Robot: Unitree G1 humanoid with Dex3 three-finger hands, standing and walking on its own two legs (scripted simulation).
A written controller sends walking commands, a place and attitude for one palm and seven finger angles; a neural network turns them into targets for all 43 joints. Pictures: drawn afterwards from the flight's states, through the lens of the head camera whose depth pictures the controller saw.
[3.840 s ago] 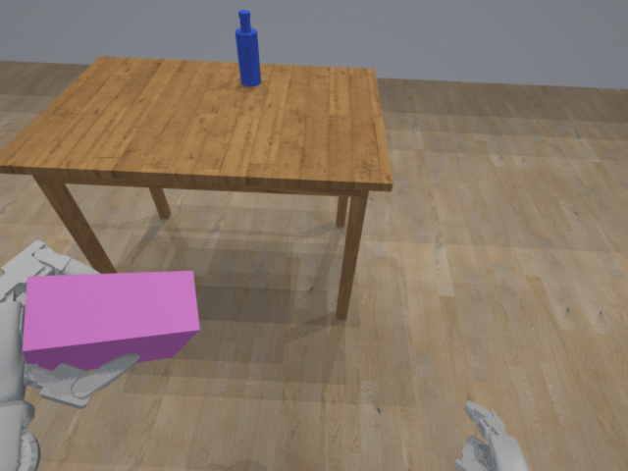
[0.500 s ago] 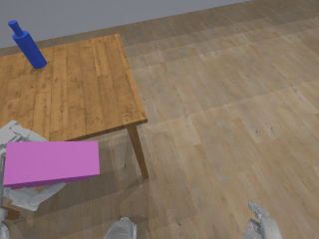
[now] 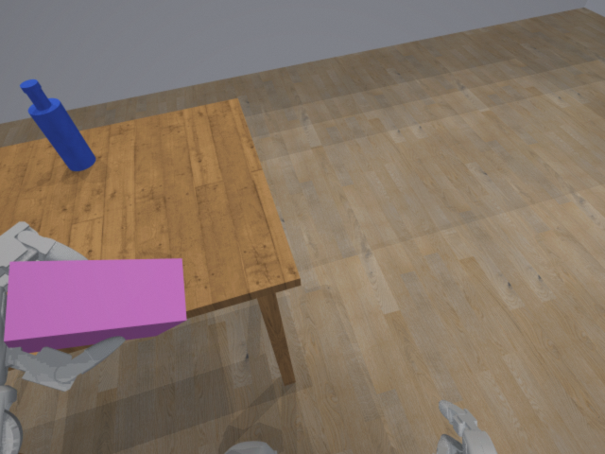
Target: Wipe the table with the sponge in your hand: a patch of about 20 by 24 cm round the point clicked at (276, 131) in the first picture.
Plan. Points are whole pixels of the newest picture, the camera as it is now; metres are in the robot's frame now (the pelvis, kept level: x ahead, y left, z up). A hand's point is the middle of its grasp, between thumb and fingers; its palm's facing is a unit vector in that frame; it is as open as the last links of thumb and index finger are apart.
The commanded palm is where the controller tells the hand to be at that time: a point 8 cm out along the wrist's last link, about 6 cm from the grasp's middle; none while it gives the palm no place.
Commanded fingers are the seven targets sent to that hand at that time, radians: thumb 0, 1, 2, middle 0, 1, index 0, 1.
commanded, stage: come to a stop and stand still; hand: left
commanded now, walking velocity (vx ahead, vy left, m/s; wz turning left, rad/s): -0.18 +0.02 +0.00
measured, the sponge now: (123, 304) +0.23 +0.19 +0.16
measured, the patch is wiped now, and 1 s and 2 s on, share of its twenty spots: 0.00 0.00 0.00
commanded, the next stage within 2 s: look again from close up in 1.36 s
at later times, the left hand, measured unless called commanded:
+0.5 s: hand (57, 301) +0.22 +0.24 +0.18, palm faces +0.34 -0.82 -0.46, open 10.2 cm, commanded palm +0.17 +0.28 +0.19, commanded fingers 0.00 0.10 1.30 -1.20 -1.60 -1.20 -1.60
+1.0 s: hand (56, 375) +0.16 +0.21 +0.17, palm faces +0.36 -0.83 -0.42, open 10.2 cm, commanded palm +0.11 +0.26 +0.19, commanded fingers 0.00 0.10 1.30 -1.20 -1.60 -1.20 -1.60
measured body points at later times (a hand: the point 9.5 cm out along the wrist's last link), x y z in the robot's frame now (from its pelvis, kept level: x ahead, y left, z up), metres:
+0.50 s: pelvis +0.00 +0.01 +0.00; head +0.02 +0.01 +0.45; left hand +0.19 +0.28 +0.21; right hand +0.17 -0.19 -0.08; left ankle +0.06 +0.15 -0.73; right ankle +0.00 -0.07 -0.73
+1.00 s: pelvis -0.06 -0.02 +0.01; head -0.07 -0.02 +0.46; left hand +0.13 +0.26 +0.20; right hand +0.09 -0.26 -0.08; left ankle -0.03 +0.11 -0.73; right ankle +0.00 -0.07 -0.73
